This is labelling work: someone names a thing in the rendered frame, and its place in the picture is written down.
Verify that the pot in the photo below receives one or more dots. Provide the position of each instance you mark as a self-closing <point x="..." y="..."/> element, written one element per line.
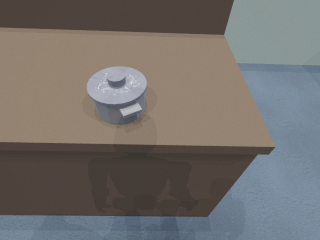
<point x="119" y="115"/>

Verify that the lid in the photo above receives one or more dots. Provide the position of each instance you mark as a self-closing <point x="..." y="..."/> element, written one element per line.
<point x="116" y="86"/>

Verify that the table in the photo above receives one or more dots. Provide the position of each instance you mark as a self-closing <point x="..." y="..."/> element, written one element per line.
<point x="199" y="132"/>

